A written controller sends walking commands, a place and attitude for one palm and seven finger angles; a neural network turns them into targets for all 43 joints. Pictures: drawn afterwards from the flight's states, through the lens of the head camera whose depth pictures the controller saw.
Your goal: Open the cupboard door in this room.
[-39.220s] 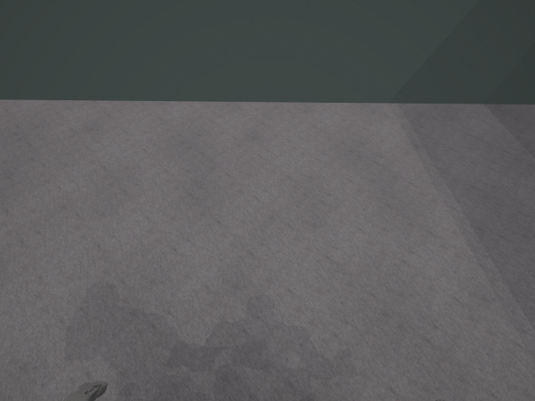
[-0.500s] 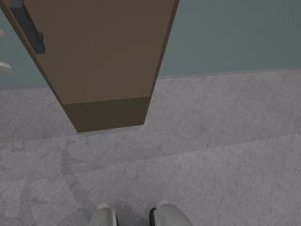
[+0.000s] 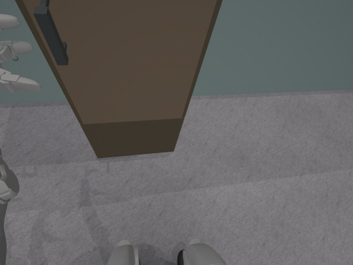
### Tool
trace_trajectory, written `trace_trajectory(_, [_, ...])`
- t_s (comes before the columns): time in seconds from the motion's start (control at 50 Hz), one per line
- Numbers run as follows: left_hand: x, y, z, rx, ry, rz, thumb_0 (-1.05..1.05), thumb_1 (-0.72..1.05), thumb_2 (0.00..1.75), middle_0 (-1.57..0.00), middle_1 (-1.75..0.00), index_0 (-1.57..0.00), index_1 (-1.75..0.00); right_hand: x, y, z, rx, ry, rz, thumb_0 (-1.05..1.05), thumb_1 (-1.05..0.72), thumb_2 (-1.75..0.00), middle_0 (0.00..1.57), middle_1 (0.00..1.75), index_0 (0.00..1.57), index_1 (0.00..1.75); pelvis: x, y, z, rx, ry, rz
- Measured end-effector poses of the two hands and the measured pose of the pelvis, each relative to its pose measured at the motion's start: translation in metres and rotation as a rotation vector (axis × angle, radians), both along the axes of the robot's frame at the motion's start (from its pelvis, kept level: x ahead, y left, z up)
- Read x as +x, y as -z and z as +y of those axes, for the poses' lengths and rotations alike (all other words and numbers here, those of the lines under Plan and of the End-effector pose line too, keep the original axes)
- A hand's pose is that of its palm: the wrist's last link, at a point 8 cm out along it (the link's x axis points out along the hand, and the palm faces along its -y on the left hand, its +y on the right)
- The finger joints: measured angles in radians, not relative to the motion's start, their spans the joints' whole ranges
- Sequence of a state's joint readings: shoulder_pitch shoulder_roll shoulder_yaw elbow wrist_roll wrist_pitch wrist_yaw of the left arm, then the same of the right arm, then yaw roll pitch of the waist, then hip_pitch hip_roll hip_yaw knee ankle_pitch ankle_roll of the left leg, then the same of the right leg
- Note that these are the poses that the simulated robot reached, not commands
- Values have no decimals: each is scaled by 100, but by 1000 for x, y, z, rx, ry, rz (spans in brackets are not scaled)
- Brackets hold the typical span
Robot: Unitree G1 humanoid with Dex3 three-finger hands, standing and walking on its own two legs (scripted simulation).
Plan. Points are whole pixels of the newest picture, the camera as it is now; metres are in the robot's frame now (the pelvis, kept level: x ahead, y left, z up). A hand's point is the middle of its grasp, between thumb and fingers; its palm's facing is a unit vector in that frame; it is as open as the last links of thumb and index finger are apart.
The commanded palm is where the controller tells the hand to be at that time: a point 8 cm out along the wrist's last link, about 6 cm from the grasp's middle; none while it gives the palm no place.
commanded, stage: move the hooked fingers beside the handle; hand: left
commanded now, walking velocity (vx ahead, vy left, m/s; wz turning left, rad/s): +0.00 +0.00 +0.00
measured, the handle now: (54, 32) +0.59 +0.22 +0.12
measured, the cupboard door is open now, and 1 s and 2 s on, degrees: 0 0 0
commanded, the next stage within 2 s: slide the fingers in behind the handle in 0.34 s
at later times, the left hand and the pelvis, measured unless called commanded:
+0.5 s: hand (15, 57) +0.51 +0.28 +0.12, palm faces +0.04 -1.00 +0.00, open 14.0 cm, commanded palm +0.50 +0.32 +0.11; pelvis +0.00 -0.01 +0.00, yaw +0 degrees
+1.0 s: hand (31, 56) +0.52 +0.25 +0.11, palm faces +0.03 -1.00 +0.01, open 14.0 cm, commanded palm +0.51 +0.29 +0.11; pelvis +0.01 +0.00 +0.00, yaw +0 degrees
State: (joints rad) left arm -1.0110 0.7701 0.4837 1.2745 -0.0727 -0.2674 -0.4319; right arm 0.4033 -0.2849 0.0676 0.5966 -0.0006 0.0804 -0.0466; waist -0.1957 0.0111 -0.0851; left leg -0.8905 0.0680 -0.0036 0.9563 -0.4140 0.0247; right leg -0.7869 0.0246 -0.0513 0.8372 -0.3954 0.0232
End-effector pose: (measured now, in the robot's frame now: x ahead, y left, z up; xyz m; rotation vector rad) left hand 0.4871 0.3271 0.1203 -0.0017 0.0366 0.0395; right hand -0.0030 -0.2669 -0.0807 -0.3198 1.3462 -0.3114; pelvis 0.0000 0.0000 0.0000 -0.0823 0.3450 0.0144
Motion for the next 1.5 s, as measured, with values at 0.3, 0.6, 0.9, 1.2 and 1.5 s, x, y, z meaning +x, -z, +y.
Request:
trace_trajectory(0.3, [-3, -5, 7, 18, -19, 11, -1, -50, 30, -30, -120, -29, -120, -31, 1, -6, 6, 45, 68, 0, -90, -90, 21, 30, 20, 30, -4, 2, -9, 2, 6, 7])
trace_trajectory(0.6, [8, 4, -4, 2, 2, 11, -1, -50, 30, -30, -120, -29, -120, -31, -1, -5, -7, 49, 70, 0, -90, -90, 20, 30, 20, 30, -3, 3, -7, -2, 10, 24])
trace_trajectory(0.9, [13, 6, -13, 4, 0, 12, -1, -50, 30, -30, -120, -29, -120, -20, 2, 7, 26, 45, 46, 0, -90, -90, 21, 30, 20, 30, 4, 1, -1, -2, 9, 15])
trace_trajectory(1.2, [14, 8, -43, -4, 6, -4, -1, -50, 30, -30, -120, -29, -120, -16, 5, 6, 48, 39, 31, 0, -90, -90, 20, 30, 20, 30, 5, 0, -2, 5, 7, 1])
trace_trajectory(1.5, [14, 4, -66, 14, -7, 3, -1, -50, 30, -30, -120, -29, -120, -24, 10, -4, 63, 42, 27, 0, -90, -90, 20, 30, 20, 30, -1, 1, -13, 16, 4, -7])
